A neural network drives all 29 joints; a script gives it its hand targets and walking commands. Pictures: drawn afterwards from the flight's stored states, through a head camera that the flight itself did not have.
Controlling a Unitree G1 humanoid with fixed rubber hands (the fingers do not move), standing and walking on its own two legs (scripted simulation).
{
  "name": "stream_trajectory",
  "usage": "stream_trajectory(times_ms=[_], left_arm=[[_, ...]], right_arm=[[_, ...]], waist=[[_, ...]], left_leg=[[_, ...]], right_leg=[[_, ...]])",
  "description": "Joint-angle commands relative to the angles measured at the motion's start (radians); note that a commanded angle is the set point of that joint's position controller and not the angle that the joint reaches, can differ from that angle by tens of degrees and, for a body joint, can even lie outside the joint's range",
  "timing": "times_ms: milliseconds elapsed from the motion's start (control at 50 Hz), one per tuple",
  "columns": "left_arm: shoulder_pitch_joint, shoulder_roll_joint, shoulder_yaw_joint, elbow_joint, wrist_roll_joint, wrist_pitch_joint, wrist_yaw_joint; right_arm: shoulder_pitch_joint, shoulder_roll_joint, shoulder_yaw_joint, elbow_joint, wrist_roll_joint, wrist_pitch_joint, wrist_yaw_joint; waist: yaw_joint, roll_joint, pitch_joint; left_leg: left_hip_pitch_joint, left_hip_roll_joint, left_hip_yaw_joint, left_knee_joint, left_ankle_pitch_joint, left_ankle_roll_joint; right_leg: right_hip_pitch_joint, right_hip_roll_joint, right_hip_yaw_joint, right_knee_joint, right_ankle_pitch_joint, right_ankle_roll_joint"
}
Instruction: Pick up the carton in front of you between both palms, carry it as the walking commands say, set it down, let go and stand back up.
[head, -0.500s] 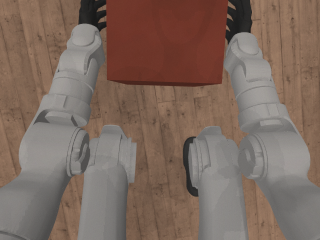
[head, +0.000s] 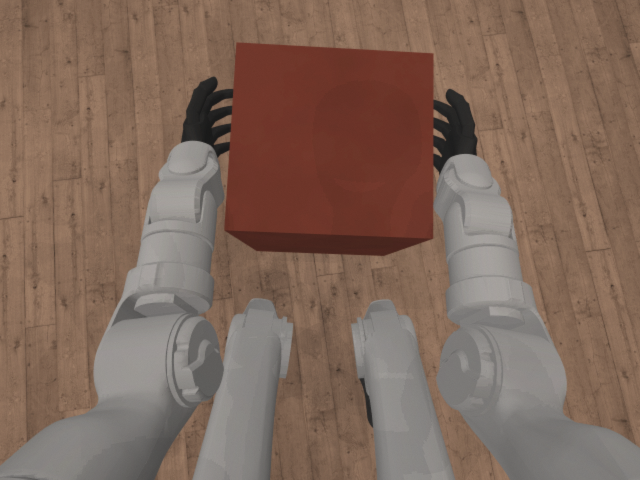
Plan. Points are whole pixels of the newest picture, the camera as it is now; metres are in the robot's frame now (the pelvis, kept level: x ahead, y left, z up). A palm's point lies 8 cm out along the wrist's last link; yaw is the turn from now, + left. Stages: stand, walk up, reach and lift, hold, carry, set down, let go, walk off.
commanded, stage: reach and lift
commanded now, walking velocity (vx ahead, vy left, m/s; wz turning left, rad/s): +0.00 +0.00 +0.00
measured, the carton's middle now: (326, 173) +0.49 +0.00 -0.13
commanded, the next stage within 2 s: none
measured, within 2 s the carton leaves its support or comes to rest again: neither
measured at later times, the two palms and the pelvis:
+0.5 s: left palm (137, 115) +0.45 +0.15 +0.10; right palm (536, 130) +0.44 -0.15 +0.10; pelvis +0.05 +0.00 +0.14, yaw +0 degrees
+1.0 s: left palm out of the picture +0.40 +0.15 +0.25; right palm out of the picture +0.40 -0.15 +0.25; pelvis +0.10 +0.00 +0.26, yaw +0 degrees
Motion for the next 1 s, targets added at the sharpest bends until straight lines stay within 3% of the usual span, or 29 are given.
stream_trajectory(times_ms=[0,180,400,680,840,980], left_arm=[[-0.636,-1.113,-0.526,-0.050,-0.161,-0.009,-0.251],[-0.477,-1.162,-0.629,-0.112,-0.199,-0.003,-0.254],[-0.258,-1.184,-0.626,-0.088,-0.168,-0.038,-0.246],[0.012,-1.197,-0.677,-0.129,-0.144,-0.064,-0.239],[0.157,-1.192,-0.723,-0.190,-0.144,-0.021,-0.250],[0.255,-1.198,-0.774,-0.280,-0.167,0.076,-0.269]], right_arm=[[-0.679,1.096,0.572,-0.037,0.165,-0.006,0.256],[-0.511,1.144,0.672,-0.086,0.201,0.000,0.255],[-0.290,1.157,0.669,-0.056,0.165,-0.034,0.250],[-0.016,1.154,0.713,-0.087,0.138,-0.060,0.255],[0.131,1.152,0.757,-0.138,0.138,-0.019,0.268],[0.225,1.158,0.809,-0.229,0.157,0.077,0.288]], waist=[[0.002,0.008,-1.093],[0.000,0.014,-1.023],[0.002,0.010,-0.827],[0.001,0.011,-0.627],[0.003,0.009,-0.491],[0.006,0.008,-0.364]], left_leg=[[0.653,-0.068,0.173,-0.230,0.150,0.040],[0.805,-0.071,0.149,-0.358,0.201,0.032],[1.007,-0.060,0.098,-0.567,0.227,0.042],[1.352,-0.027,0.030,-0.865,0.350,0.051],[1.567,-0.007,0.004,-1.049,0.474,0.051],[1.748,0.008,-0.003,-1.202,0.552,0.050]], right_leg=[[0.630,0.069,-0.188,-0.216,0.155,-0.041],[0.798,0.068,-0.160,-0.348,0.207,-0.035],[0.997,0.060,-0.110,-0.561,0.228,-0.043],[1.333,0.029,-0.048,-0.857,0.347,-0.061],[1.556,0.009,-0.019,-1.040,0.472,-0.063],[1.739,-0.009,-0.011,-1.195,0.551,-0.063]])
